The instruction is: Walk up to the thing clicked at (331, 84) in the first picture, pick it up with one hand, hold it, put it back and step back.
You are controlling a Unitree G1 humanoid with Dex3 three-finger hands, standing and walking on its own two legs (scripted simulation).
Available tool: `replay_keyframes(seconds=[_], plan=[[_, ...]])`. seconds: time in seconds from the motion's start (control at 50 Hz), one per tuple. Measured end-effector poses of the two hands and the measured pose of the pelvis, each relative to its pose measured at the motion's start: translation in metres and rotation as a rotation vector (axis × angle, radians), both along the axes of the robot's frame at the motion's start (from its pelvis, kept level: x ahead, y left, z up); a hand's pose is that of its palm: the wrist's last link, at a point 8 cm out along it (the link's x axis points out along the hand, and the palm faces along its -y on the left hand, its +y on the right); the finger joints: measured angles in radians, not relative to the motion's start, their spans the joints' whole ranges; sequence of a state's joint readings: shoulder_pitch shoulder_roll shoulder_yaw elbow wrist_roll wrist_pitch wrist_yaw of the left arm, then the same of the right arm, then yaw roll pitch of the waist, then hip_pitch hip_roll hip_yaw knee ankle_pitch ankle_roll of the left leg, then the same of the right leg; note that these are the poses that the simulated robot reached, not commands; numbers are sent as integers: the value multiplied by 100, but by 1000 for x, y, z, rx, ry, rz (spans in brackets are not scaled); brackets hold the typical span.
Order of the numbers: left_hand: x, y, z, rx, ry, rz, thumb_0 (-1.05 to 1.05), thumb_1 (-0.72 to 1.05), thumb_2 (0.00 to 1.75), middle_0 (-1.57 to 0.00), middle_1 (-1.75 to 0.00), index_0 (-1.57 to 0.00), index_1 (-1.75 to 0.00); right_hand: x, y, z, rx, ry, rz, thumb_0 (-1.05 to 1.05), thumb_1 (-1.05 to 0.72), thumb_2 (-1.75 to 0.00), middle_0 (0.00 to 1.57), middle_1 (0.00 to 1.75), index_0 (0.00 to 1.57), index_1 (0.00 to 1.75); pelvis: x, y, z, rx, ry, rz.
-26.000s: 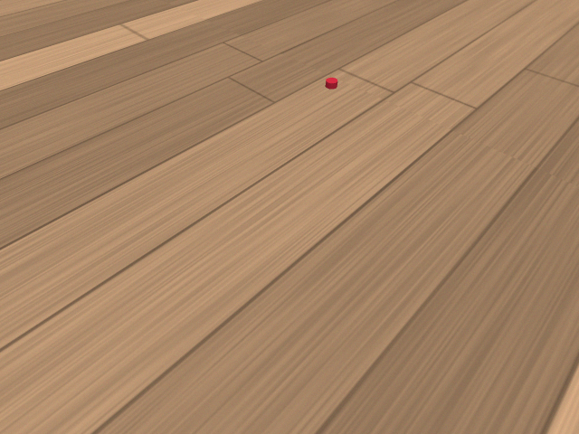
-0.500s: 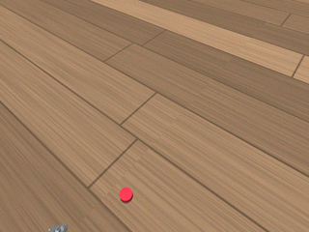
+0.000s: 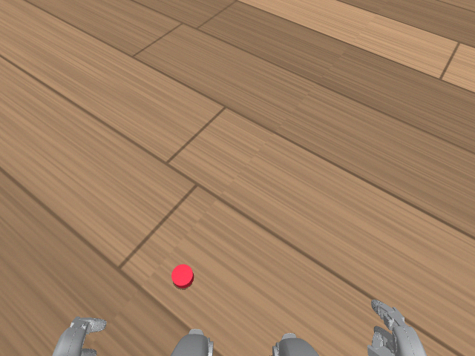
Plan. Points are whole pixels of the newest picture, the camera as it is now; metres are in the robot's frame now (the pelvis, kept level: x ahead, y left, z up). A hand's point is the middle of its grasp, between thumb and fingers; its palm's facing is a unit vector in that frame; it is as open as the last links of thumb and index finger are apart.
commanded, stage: rise first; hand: left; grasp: from above
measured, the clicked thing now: (182, 276) +0.42 +0.21 -0.69
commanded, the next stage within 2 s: none
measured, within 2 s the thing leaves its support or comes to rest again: neither
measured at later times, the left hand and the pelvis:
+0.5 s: hand out of the picture +0.13 +0.26 -0.20, palm faces -0.21 -0.84 -0.51, open 14.2 cm; pelvis -0.01 +0.00 -0.07, yaw +0 degrees
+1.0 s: hand (135, 313) +0.25 +0.29 -0.41, palm faces -0.45 -0.37 -0.81, open 14.0 cm; pelvis -0.07 +0.00 -0.26, yaw -2 degrees
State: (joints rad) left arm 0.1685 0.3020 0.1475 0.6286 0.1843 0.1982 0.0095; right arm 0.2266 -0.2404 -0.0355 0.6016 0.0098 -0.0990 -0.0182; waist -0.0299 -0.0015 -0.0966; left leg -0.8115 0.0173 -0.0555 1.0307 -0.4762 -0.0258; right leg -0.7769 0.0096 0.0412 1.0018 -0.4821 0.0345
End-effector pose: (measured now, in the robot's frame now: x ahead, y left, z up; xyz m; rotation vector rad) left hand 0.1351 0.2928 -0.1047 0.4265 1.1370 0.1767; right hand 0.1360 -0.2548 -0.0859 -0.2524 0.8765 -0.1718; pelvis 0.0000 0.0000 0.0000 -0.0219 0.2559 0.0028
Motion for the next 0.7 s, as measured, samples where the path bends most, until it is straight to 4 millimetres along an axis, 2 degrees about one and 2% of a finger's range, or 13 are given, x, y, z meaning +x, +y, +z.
replay_keyframes(seconds=[0.22, 0.48, 0.58, 0.7], plan=[[1, -1, -21, 35, -3, -68, -1, -53, 97, -8, -108, -9, -108, 32, 14, -17, -9, -78, 50, 1, -93, -91, 20, 30, 20, 30, 2, 4, -28, -18, 80, 5], [-6, 2, -47, 95, -8, -142, -1, -54, 97, -7, -107, -8, -107, 39, 22, -56, 18, -96, 90, 1, -92, -90, 20, 30, 20, 30, -7, 3, -65, -25, 155, 10], [3, 8, -75, 151, -15, -231, -1, -55, 98, -7, -106, -7, -106, 39, 18, -81, 12, -95, 116, 1, -91, -90, 20, 30, 20, 30, -16, 2, -88, -23, 199, 10], [38, 11, -126, 247, -74, -401, -1, -53, 98, -7, -106, -7, -106, 32, 5, -133, -14, -64, 138, 1, -90, -90, 20, 30, 20, 30, -30, 0, -133, -21, 264, 3]])
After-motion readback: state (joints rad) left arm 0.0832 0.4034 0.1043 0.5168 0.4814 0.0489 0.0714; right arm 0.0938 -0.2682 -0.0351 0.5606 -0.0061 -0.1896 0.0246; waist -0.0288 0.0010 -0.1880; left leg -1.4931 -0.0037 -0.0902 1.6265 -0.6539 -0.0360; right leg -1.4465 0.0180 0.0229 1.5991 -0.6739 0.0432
